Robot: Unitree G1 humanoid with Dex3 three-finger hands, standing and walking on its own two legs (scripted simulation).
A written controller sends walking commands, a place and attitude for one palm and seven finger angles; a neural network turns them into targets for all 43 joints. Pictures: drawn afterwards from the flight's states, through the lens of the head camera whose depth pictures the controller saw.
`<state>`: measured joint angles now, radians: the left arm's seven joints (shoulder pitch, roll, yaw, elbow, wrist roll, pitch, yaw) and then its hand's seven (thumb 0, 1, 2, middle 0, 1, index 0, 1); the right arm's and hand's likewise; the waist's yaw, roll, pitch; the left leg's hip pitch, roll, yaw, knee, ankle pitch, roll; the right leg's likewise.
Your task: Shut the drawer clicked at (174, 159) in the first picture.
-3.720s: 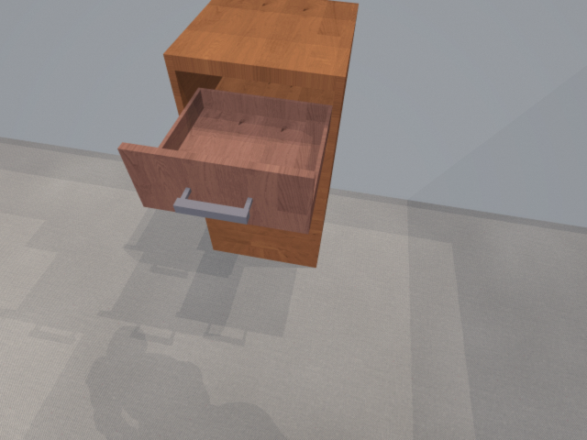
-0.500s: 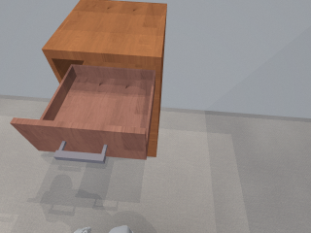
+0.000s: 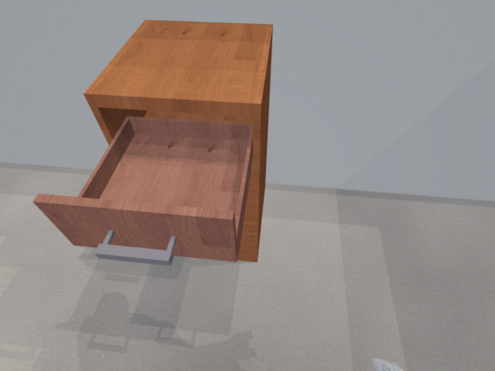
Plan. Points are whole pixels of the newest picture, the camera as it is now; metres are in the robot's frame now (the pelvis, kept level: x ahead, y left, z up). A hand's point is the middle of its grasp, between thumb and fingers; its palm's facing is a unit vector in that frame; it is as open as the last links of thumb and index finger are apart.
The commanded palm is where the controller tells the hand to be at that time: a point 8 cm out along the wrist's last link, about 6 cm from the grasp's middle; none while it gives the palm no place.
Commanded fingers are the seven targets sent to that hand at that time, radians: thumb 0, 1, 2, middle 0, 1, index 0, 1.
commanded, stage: come to a stop and stand still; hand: left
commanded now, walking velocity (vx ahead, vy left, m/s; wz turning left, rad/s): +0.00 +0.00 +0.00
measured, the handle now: (138, 246) +0.34 +0.26 -0.07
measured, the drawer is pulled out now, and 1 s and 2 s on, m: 0.30 0.30 0.30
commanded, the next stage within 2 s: look again from close up in 0.62 s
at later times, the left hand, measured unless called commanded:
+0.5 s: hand out of the picture -0.05 +0.23 -0.17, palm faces +0.04 -0.98 -0.21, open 7.4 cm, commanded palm none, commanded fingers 0.00 0.90 0.90 -0.20 -0.30 -0.20 -0.30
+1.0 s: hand out of the picture -0.01 +0.21 -0.18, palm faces +0.02 -0.99 -0.13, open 7.3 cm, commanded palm none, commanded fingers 0.00 0.90 0.90 -0.20 -0.30 -0.20 -0.30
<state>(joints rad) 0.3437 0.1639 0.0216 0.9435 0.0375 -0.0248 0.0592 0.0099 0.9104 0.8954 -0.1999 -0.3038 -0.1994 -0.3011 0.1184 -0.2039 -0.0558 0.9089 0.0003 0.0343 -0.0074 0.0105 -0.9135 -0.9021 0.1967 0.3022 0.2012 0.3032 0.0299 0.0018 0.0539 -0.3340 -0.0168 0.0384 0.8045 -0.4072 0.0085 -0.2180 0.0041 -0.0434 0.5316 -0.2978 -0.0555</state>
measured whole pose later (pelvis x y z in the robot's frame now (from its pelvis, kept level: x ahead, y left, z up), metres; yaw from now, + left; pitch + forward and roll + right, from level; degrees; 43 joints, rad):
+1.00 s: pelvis +0.00 +0.06 +0.00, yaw +0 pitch -1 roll -1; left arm 0.32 0.13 -0.02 1.10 0.01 -0.01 0.04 0.01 0.92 0.90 -0.20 -0.30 -0.20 -0.30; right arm 0.27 -0.15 0.02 1.12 -0.01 -0.03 -0.03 0.02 -0.93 -0.90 0.20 0.30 0.20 0.30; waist 0.01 -0.03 0.02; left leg -0.17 -0.08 0.09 0.41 -0.24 0.11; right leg -0.16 -0.03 -0.01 0.42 -0.24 0.03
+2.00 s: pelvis -0.02 +0.01 -0.08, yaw +6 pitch +13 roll -2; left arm 0.43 0.27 0.13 -0.04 -0.28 -0.50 -0.38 0.02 0.91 0.90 -0.70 -0.86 -0.70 -0.85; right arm 0.15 -0.23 0.05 0.52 0.05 -0.27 -0.03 0.02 -0.90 -0.90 0.20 0.30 0.21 0.30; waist 0.03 0.04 -0.13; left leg -0.85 -0.04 -0.03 1.16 -0.53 0.04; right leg -0.85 0.05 -0.18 1.07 -0.46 -0.10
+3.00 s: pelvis +0.00 +0.08 -0.06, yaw +4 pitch +10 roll -3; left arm 0.68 0.19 -0.01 -0.39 -0.19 -0.27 -0.20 0.02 0.91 0.90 -1.40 -1.60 -1.40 -1.60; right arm 0.26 -0.24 0.03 0.47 0.04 -0.23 0.01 0.02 -0.90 -0.90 0.20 0.30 0.21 0.30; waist 0.01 0.05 -0.13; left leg -0.67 -0.09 0.04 1.00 -0.50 0.11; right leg -0.69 0.01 -0.09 0.94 -0.42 -0.01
